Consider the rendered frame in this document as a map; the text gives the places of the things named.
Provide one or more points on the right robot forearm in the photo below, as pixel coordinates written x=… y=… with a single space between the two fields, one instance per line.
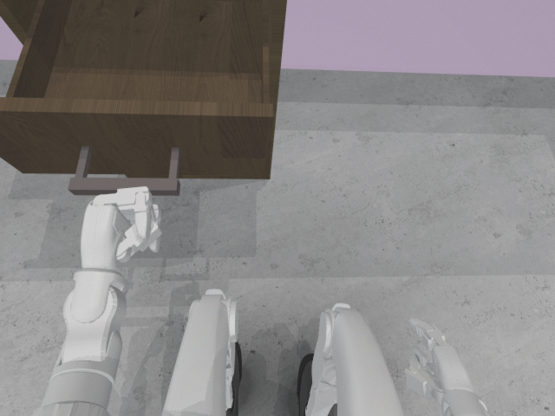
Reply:
x=463 y=403

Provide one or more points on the handle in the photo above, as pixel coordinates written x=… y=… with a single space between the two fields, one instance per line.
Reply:
x=81 y=185

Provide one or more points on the right robot thigh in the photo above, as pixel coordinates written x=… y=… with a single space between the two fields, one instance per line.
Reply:
x=364 y=386

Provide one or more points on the robot left hand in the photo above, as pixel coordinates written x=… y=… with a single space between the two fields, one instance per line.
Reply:
x=109 y=217

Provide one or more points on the left robot forearm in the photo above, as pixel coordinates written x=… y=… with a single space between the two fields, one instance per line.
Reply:
x=85 y=371

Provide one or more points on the robot right hand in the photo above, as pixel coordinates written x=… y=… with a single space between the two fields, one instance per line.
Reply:
x=445 y=369

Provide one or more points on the drawer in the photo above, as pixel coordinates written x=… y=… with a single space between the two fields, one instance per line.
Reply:
x=134 y=78

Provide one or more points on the robot left shin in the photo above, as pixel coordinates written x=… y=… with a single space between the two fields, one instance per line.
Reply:
x=230 y=359

